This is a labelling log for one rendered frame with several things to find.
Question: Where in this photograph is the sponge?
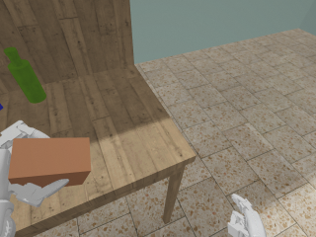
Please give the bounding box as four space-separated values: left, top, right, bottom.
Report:
8 137 91 188

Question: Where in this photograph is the robot right hand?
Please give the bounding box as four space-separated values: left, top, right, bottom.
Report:
227 194 267 237

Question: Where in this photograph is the table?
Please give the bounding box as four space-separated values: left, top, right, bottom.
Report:
0 0 197 237

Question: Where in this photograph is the robot left hand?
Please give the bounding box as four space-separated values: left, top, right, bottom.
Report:
0 120 69 207

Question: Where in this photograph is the left robot forearm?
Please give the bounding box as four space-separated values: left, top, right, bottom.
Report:
0 199 16 237

